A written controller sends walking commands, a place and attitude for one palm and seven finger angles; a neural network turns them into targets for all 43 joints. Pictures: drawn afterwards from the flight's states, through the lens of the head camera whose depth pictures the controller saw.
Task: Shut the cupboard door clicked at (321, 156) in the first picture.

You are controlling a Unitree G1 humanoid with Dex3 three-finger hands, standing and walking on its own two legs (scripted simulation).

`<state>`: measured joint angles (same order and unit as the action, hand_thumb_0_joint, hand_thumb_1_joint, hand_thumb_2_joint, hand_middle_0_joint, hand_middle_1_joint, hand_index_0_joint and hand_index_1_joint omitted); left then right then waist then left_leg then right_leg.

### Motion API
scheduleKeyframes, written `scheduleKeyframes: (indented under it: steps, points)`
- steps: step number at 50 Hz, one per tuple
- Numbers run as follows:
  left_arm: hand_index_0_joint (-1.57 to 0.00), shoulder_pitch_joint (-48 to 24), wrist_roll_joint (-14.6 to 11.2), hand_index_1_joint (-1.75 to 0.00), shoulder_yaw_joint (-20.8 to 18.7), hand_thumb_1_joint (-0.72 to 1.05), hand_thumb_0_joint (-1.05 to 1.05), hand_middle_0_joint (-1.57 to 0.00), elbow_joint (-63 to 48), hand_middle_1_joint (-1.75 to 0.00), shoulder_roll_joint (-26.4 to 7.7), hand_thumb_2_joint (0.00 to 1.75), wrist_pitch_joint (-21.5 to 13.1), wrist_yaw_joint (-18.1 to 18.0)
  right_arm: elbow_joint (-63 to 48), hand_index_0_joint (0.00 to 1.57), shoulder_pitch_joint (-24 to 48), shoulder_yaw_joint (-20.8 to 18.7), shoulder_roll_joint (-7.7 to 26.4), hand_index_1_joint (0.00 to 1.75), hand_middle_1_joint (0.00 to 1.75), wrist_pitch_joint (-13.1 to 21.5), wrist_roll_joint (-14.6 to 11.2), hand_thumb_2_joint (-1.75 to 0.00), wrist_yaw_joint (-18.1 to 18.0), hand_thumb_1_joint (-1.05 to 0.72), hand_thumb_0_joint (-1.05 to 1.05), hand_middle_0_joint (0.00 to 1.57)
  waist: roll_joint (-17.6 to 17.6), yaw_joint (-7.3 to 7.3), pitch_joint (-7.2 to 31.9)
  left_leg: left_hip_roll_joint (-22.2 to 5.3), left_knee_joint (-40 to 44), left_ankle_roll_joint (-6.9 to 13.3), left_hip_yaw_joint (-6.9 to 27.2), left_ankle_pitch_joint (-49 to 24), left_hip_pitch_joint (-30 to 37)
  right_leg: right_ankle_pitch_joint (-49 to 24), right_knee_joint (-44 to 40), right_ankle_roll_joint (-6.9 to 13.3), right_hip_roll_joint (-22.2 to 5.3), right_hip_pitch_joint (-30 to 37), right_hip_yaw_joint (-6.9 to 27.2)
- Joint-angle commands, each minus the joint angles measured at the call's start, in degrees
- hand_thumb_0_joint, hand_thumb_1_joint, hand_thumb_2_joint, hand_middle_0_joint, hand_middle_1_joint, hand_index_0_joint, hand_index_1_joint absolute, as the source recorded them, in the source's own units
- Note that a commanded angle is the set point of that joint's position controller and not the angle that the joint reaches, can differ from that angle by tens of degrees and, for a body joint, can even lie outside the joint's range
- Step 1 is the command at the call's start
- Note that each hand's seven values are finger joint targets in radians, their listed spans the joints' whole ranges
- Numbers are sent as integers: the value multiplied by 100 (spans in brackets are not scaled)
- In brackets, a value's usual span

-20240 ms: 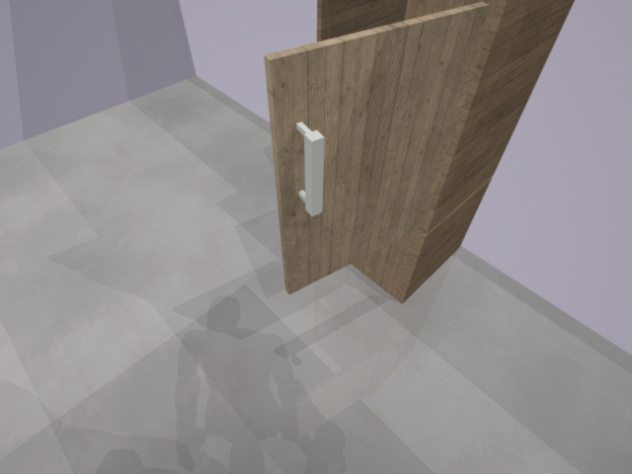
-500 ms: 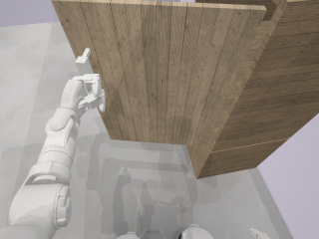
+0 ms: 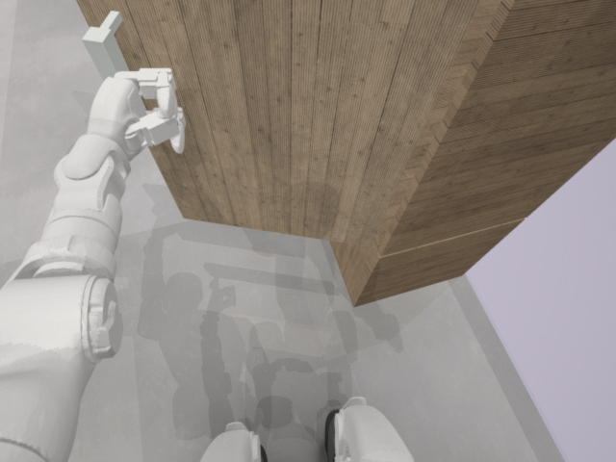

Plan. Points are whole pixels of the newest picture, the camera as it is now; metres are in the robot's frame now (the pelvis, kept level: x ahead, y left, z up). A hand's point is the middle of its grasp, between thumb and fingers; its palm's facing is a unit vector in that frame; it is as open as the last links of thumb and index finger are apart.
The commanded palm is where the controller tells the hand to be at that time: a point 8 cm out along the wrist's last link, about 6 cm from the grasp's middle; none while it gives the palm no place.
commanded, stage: push the door shut along its arc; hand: left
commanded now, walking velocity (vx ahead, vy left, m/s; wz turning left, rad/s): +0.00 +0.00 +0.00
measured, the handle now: (131, 84) +0.59 +0.18 +0.10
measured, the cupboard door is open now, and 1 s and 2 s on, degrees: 65 54 50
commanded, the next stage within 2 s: pull the fist back off the door in 0.90 s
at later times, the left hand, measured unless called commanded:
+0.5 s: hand (199, 90) +0.56 +0.09 +0.12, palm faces -0.39 -0.92 -0.01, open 3.0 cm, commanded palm +0.57 +0.13 +0.11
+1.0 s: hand (225, 71) +0.59 +0.06 +0.12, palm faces -0.45 -0.89 -0.02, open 3.5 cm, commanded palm +0.61 +0.08 +0.11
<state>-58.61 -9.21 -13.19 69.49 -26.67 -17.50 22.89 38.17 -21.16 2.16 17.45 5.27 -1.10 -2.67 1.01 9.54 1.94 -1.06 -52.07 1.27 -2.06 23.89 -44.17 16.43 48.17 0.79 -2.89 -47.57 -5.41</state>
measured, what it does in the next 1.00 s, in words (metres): stands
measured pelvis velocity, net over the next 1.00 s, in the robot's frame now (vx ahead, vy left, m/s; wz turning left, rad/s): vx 0.02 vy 0.01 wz -0.01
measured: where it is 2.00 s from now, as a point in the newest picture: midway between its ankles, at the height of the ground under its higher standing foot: outside the picture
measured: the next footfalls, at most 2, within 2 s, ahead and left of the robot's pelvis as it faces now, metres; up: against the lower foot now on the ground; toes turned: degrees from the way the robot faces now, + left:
none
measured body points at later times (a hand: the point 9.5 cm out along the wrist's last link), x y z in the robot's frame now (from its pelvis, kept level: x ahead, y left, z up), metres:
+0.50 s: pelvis +0.02 +0.00 +0.00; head +0.16 +0.00 +0.42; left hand +0.57 +0.14 +0.12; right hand +0.00 -0.27 -0.11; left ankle +0.01 +0.10 -0.69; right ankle +0.07 -0.12 -0.69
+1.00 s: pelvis +0.02 +0.01 -0.02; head +0.19 +0.01 +0.40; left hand +0.61 +0.11 +0.12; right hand -0.02 -0.27 -0.13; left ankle +0.01 +0.11 -0.69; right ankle +0.07 -0.12 -0.69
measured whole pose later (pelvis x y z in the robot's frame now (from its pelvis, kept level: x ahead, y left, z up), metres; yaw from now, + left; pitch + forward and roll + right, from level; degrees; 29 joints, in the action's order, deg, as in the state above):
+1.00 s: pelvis +0.02 +0.01 -0.02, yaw +0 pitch +24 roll -2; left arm -80.5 -5.1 -8.6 78.3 -31.0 -10.4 26.0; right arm 41.4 -21.9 2.0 16.2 4.0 1.9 -2.2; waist 2.1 15.0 2.8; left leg -1.8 -59.8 1.5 -0.8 28.1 -56.0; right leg 19.7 54.2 0.6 -2.4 -58.5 -6.3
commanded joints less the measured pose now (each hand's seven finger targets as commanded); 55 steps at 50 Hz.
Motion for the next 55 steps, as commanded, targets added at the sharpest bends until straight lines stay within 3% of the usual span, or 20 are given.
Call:
scheduleKeyframes:
  steps: [1,4,7,9,14,18,21,24,27,32,33,34,37,39,42,50,51,52,54,55]
  points:
    - [-130,-3207,-36,-150,-178,90,0,-130,-1284,-150,-1100,90,-339,137,-312,20,-830,-372,1012,30,30,103,2,-90,-67,-90,0,20,401,300,2902,88,686,11,525,-1196,1312,-814,-431,55,327,1308,394]
    - [-130,-3316,-41,-150,-331,90,0,-130,-1228,-150,-1329,90,-274,224,-311,20,-889,-369,1020,30,30,57,9,-90,-89,-90,0,20,383,300,3075,106,611,27,472,-1390,1231,-1075,-396,44,342,1484,423]
    - [-130,-3482,7,-150,-275,90,0,-130,-1107,-150,-1323,90,-172,256,-283,20,-942,-364,1020,30,30,14,14,-90,-102,-90,0,20,193,418,2824,91,593,50,463,-1246,1025,-985,-437,16,352,1402,419]
    - [-130,-3540,5,-150,-396,90,0,-130,-1106,-150,-1481,90,-168,258,-304,20,-973,-342,1025,30,30,6,38,-90,-104,-90,0,20,408,368,2985,108,568,35,464,-1402,1089,-1097,-384,44,361,1451,417]
    - [-130,-3334,81,-150,-699,90,0,-130,-1005,-150,-1853,90,-111,319,-364,20,-1074,-362,1037,30,30,-47,76,-90,-94,-90,0,20,393,282,3303,114,460,27,408,-1792,1021,-1578,-273,49,376,1729,429]
    - [-130,-3361,99,-150,-364,90,0,-130,-913,-150,-1443,90,-38,382,-401,20,-1098,-377,997,30,30,-124,71,-90,-97,-90,0,20,394,406,3018,119,443,40,394,-1875,1054,-1604,-278,47,398,1490,356]
    - [-130,-3702,153,-150,-338,90,0,-130,-897,-150,-1505,90,37,408,-330,20,-1143,-405,1042,30,30,-170,87,-90,-110,-90,0,20,274,537,2954,75,410,45,430,-1741,1080,-1434,-324,10,401,1269,366]
    - [-130,-4025,127,-150,-128,90,0,-130,-920,-150,-1253,90,40,452,-230,20,-1160,-407,1026,30,30,-155,111,-90,-121,-90,0,20,590,616,3092,67,339,17,504,-1915,1446,-1367,-287,26,407,923,315]
    - [-130,-4306,150,-150,-40,90,0,-130,-667,-150,-1177,90,118,464,-121,20,-1210,-399,1048,30,30,-144,137,-90,-128,-90,0,20,458,765,2904,60,268,43,548,-1788,1316,-1185,-288,24,415,691,292]
    - [-130,-4824,180,-150,199,90,0,-130,-703,-150,-876,90,121,477,41,20,-1264,-418,1052,30,30,-92,195,-90,-121,-90,0,20,756,904,3091,19,115,20,704,-2037,1700,-1099,-168,54,417,173,212]
    - [-130,-4902,129,-150,286,90,0,-130,-844,-150,-677,90,92,478,38,20,-1274,-415,1033,30,30,-64,199,-90,-127,-90,0,20,988,917,3251,14,71,25,728,-2353,1985,-1182,-103,87,430,27,156]
    - [-130,-4966,176,-150,271,90,0,-130,-825,-150,-760,90,94,479,100,20,-1277,-430,1043,30,30,-72,222,-90,-106,-90,0,20,1009,898,3417,-19,16,-20,789,-2440,2091,-1174,-64,72,428,-63,170]
    - [-130,-5119,223,-150,323,90,0,-130,-517,-150,-682,90,214,472,179,20,-1286,-425,1055,30,30,-95,234,-90,-98,-90,0,20,835,1014,3121,-8,-38,1,782,-2201,1786,-1066,-36,75,439,-175,133]
    - [-130,-5303,266,-150,349,90,0,-130,-592,-150,-671,90,203,438,211,20,-1300,-426,1058,30,30,-91,243,-90,-100,-90,0,20,958,1046,3315,-30,-101,-2,847,-2323,1919,-1044,26,79,436,-334,134]
    - [-130,-5435,294,-150,506,90,0,-130,-549,-150,-409,90,264,424,229,20,-1286,-443,1033,30,30,-82,265,-90,-66,-90,0,20,1004,1092,3354,-15,-181,7,837,-2314,1938,-1035,73,88,447,-446,106]
    - [-130,-5779,358,-150,382,90,0,-130,-349,-150,-663,90,396,431,301,20,-1367,-407,1045,30,30,-86,291,-90,-57,-90,0,20,862,1226,3358,33,-312,58,741,-2104,1556,-1097,126,95,491,-334,95]
    - [-130,-5655,4,-150,-962,90,0,-130,-410,-150,-1149,90,517,-748,42,20,-1668,-304,854,30,30,-23,350,-90,34,-90,0,20,1181,822,3495,-43,-221,-56,788,-1985,991,-1047,56,69,418,31,199]
    - [-130,-5288,181,-150,-660,90,0,-130,-282,-150,-720,90,591,-1341,-22,20,-1662,-279,811,30,30,-7,393,-90,178,-90,0,20,1215,807,3558,-39,-149,-100,802,-2001,947,-1073,111,42,407,139,182]
    - [-130,-4853,376,-150,-693,90,0,-130,-468,-150,-186,90,402,-2324,-119,20,-1801,-368,748,30,30,-16,541,-90,394,-90,0,20,701,800,3650,-72,-158,-121,828,-2354,1010,-1338,142,-35,407,275,114]
    - [-130,-4827,586,-150,-696,90,0,-130,-787,-150,-90,90,204,-2783,-135,20,-1848,-412,733,30,30,-30,642,-90,504,-90,0,20,825,757,3782,-65,-231,-139,769,-2550,1072,-1490,173,-46,398,250,127]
